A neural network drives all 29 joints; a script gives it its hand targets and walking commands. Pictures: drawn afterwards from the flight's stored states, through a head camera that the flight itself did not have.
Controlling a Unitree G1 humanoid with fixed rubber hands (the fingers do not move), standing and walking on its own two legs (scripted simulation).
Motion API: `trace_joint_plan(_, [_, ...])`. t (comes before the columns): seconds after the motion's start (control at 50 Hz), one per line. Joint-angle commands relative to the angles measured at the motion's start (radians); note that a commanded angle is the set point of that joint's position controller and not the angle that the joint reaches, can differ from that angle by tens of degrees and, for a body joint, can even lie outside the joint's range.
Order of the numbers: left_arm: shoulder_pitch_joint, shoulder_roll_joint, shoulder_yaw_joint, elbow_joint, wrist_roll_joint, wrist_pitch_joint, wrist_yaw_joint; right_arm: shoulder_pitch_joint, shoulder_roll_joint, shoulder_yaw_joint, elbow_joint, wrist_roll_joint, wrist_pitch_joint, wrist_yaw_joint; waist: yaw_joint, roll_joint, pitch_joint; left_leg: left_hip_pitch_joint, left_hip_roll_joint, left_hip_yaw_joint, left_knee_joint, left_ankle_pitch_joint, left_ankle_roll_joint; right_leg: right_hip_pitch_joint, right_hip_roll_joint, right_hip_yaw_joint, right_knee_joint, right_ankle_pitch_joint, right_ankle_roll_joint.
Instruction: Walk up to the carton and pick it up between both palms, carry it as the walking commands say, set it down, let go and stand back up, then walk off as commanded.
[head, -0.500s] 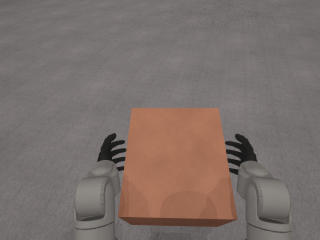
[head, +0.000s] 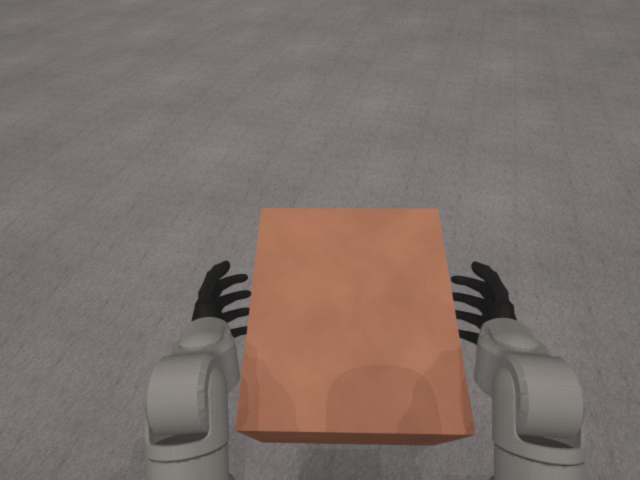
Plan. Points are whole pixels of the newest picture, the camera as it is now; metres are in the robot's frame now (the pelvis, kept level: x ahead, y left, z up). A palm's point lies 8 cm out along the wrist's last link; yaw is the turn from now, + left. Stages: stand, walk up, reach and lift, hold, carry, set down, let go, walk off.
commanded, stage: carry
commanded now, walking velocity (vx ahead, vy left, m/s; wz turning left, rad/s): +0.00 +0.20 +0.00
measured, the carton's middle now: (348, 328) +0.32 +0.00 +0.02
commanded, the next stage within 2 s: none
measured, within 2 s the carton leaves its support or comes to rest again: neither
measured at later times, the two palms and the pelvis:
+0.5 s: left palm (216, 325) +0.27 +0.15 +0.11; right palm (499, 331) +0.27 -0.16 +0.10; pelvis +0.00 +0.00 +0.00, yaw -1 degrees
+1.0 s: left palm (217, 322) +0.27 +0.15 +0.10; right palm (500, 332) +0.26 -0.16 +0.10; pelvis +0.01 +0.00 +0.00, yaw -1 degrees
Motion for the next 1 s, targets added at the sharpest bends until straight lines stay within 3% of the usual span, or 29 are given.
trace_joint_plan(0.0, [-0.343, -0.933, -0.622, -0.063, -0.383, -0.003, -0.259, -0.365, 0.893, 0.615, -0.064, 0.375, -0.011, 0.241, -0.011, -0.029, -0.255, 0.124, 0.151, -0.115, -0.091, 0.157, -0.014, 0.087, -0.103, 0.069, -0.065, 0.106, -0.069])
trace_joint_plan(0.06, [-0.337, -0.931, -0.620, -0.061, -0.374, -0.001, -0.257, -0.368, 0.891, 0.615, -0.055, 0.378, -0.009, 0.244, -0.007, 0.069, -0.241, 0.142, 0.202, -0.176, -0.185, 0.140, 0.016, 0.058, -0.018, -0.018, 0.025, -0.015, -0.052])
trace_joint_plan(0.12, [-0.352, -0.933, -0.624, -0.067, -0.377, -0.001, -0.259, -0.377, 0.895, 0.612, -0.055, 0.376, -0.010, 0.243, -0.004, 0.076, -0.224, 0.114, 0.201, -0.164, -0.199, 0.070, 0.034, 0.072, -0.002, -0.027, 0.021, -0.021, -0.063])
trace_joint_plan(0.16, [-0.354, -0.933, -0.621, -0.068, -0.380, -0.001, -0.259, -0.375, 0.893, 0.612, -0.059, 0.374, -0.010, 0.241, -0.003, 0.033, -0.222, 0.086, 0.176, -0.125, -0.158, 0.065, 0.017, 0.108, -0.032, 0.003, -0.036, 0.042, -0.070])
trace_joint_plan(0.22, [-0.344, -0.926, -0.610, -0.056, -0.375, -0.001, -0.256, -0.370, 0.888, 0.616, -0.066, 0.375, -0.009, 0.240, -0.009, -0.093, -0.233, 0.057, 0.123, -0.067, -0.044, 0.081, -0.018, 0.137, -0.135, 0.116, -0.128, 0.154, -0.085])
trace_joint_plan(0.26, [-0.342, -0.926, -0.609, -0.055, -0.373, 0.000, -0.254, -0.373, 0.887, 0.621, -0.072, 0.380, -0.008, 0.241, -0.014, -0.119, -0.240, 0.061, 0.108, -0.069, -0.011, 0.073, -0.030, 0.130, -0.167, 0.156, -0.141, 0.180, -0.092])
trace_joint_plan(0.32, [-0.325, -0.925, -0.608, -0.052, -0.367, 0.002, -0.251, -0.371, 0.884, 0.619, -0.066, 0.385, -0.005, 0.243, -0.014, -0.030, -0.242, 0.124, 0.148, -0.116, -0.084, 0.149, -0.020, 0.071, -0.110, 0.073, -0.067, 0.100, -0.067])
trace_joint_plan(0.36, [-0.327, -0.926, -0.610, -0.056, -0.363, 0.003, -0.250, -0.375, 0.886, 0.617, -0.058, 0.387, -0.005, 0.245, -0.010, 0.072, -0.239, 0.156, 0.205, -0.187, -0.176, 0.154, 0.012, 0.037, -0.022, -0.012, 0.023, -0.021, -0.049])
trace_joint_plan(0.4, [-0.345, -0.926, -0.615, -0.062, -0.366, 0.003, -0.252, -0.379, 0.889, 0.612, -0.052, 0.383, -0.006, 0.244, -0.008, 0.103, -0.223, 0.143, 0.223, -0.201, -0.214, 0.096, 0.047, 0.035, 0.019, -0.042, 0.067, -0.069, -0.054])
trace_joint_plan(0.46, [-0.353, -0.932, -0.620, -0.067, -0.379, 0.003, -0.256, -0.373, 0.890, 0.606, -0.056, 0.374, -0.008, 0.238, -0.002, 0.059, -0.214, 0.093, 0.189, -0.135, -0.170, 0.057, 0.033, 0.090, -0.012, -0.012, -0.024, 0.017, -0.071])
trace_joint_plan(0.52, [-0.344, -0.926, -0.610, -0.055, -0.377, 0.001, -0.255, -0.368, 0.885, 0.613, -0.069, 0.373, -0.009, 0.238, -0.009, -0.103, -0.227, 0.050, 0.123, -0.057, -0.028, 0.080, -0.016, 0.143, -0.135, 0.120, -0.135, 0.174, -0.087])
trace_joint_plan(0.56, [-0.339, -0.927, -0.610, -0.054, -0.375, 0.001, -0.253, -0.373, 0.884, 0.618, -0.078, 0.378, -0.008, 0.238, -0.015, -0.144, -0.237, 0.053, 0.100, -0.058, 0.014, 0.041, -0.030, 0.136, -0.179, 0.176, -0.157, 0.212, -0.097])
trace_joint_plan(0.6, [-0.331, -0.928, -0.610, -0.053, -0.371, 0.002, -0.251, -0.369, 0.884, 0.620, -0.076, 0.384, -0.006, 0.240, -0.017, -0.112, -0.237, 0.088, 0.111, -0.075, -0.013, 0.061, -0.029, 0.099, -0.160, 0.141, -0.127, 0.179, -0.086])
trace_joint_plan(0.62, [-0.324, -0.926, -0.611, -0.054, -0.369, 0.002, -0.250, -0.369, 0.885, 0.619, -0.074, 0.385, -0.005, 0.242, -0.016, -0.059, -0.237, 0.116, 0.134, -0.100, -0.058, 0.122, -0.023, 0.073, -0.127, 0.097, -0.089, 0.133, -0.073])
trace_joint_plan(0.66, [-0.324, -0.927, -0.613, -0.061, -0.365, 0.003, -0.249, -0.373, 0.885, 0.618, -0.066, 0.388, -0.005, 0.244, -0.012, 0.070, -0.244, 0.166, 0.207, -0.188, -0.162, 0.173, 0.014, 0.027, -0.028, -0.004, 0.020, -0.006, -0.049])
trace_joint_plan(0.7, [-0.339, -0.925, -0.616, -0.065, -0.365, 0.004, -0.250, -0.375, 0.888, 0.614, -0.057, 0.385, -0.006, 0.243, -0.011, 0.121, -0.230, 0.160, 0.239, -0.220, -0.216, 0.128, 0.061, 0.017, 0.034, -0.049, 0.094, -0.090, -0.051])
trace_joint_plan(0.72, [-0.349, -0.930, -0.621, -0.071, -0.370, 0.004, -0.253, -0.381, 0.893, 0.614, -0.062, 0.384, -0.007, 0.242, -0.008, 0.112, -0.224, 0.150, 0.232, -0.203, -0.210, 0.107, 0.068, 0.028, 0.037, -0.045, 0.086, -0.088, -0.061])
trace_joint_plan(0.76, [-0.348, -0.937, -0.625, -0.073, -0.381, 0.003, -0.256, -0.372, 0.891, 0.608, -0.066, 0.378, -0.009, 0.238, -0.002, 0.086, -0.223, 0.116, 0.202, -0.144, -0.168, 0.107, 0.049, 0.078, 0.014, -0.027, -0.012, -0.008, -0.071])
trace_joint_plan(0.78, [-0.346, -0.934, -0.619, -0.067, -0.380, 0.003, -0.256, -0.365, 0.887, 0.608, -0.065, 0.374, -0.008, 0.236, -0.002, 0.046, -0.218, 0.084, 0.183, -0.113, -0.133, 0.095, 0.027, 0.108, -0.019, 0.003, -0.057, 0.049, -0.076])
trace_joint_plan(0.82, [-0.336, -0.923, -0.607, -0.052, -0.377, 0.001, -0.255, -0.366, 0.882, 0.614, -0.072, 0.372, -0.008, 0.237, -0.007, -0.112, -0.227, 0.036, 0.126, -0.051, -0.013, 0.079, -0.016, 0.157, -0.137, 0.129, -0.141, 0.187, -0.092])
trace_joint_plan(0.84, [-0.332, -0.924, -0.607, -0.048, -0.375, 0.000, -0.254, -0.371, 0.881, 0.617, -0.078, 0.374, -0.008, 0.238, -0.011, -0.158, -0.230, 0.026, 0.102, -0.047, 0.020, 0.042, -0.029, 0.155, -0.179, 0.189, -0.171, 0.219, -0.101])
trace_joint_plan(0.88, [-0.332, -0.929, -0.608, -0.050, -0.371, 0.001, -0.252, -0.379, 0.881, 0.622, -0.085, 0.382, -0.007, 0.239, -0.017, -0.175, -0.230, 0.049, 0.090, -0.052, 0.044, -0.040, -0.033, 0.123, -0.195, 0.193, -0.166, 0.233, -0.105])
trace_joint_plan(0.9, [-0.328, -0.929, -0.609, -0.050, -0.369, 0.001, -0.251, -0.374, 0.882, 0.622, -0.082, 0.385, -0.006, 0.241, -0.019, -0.151, -0.226, 0.074, 0.096, -0.059, 0.012, -0.031, -0.032, 0.095, -0.179, 0.165, -0.151, 0.202, -0.095])
trace_joint_plan(0.92, [-0.324, -0.927, -0.611, -0.053, -0.367, 0.001, -0.250, -0.373, 0.884, 0.622, -0.079, 0.388, -0.005, 0.243, -0.018, -0.090, -0.225, 0.107, 0.118, -0.084, -0.044, 0.051, -0.026, 0.065, -0.143, 0.116, -0.108, 0.152, -0.079])
trace_joint_plan(0.94, [-0.321, -0.927, -0.614, -0.060, -0.367, 0.002, -0.249, -0.374, 0.884, 0.620, -0.077, 0.389, -0.005, 0.244, -0.015, 0.009, -0.232, 0.143, 0.170, -0.142, -0.112, 0.149, -0.010, 0.032, -0.085, 0.046, -0.034, 0.075, -0.059])
trace_joint_plan(0.96, [-0.325, -0.928, -0.615, -0.065, -0.364, 0.003, -0.247, -0.371, 0.883, 0.617, -0.069, 0.390, -0.005, 0.245, -0.014, 0.096, -0.242, 0.179, 0.224, -0.208, -0.173, 0.188, 0.021, 0.000, -0.017, -0.013, 0.044, -0.029, -0.046])
trace_joint_plan(0.98, [-0.332, -0.925, -0.615, -0.067, -0.362, 0.004, -0.247, -0.369, 0.884, 0.614, -0.060, 0.389, -0.004, 0.245, -0.016, 0.145, -0.243, 0.189, 0.259, -0.247, -0.215, 0.189, 0.060, -0.016, 0.037, -0.050, 0.115, -0.110, -0.043])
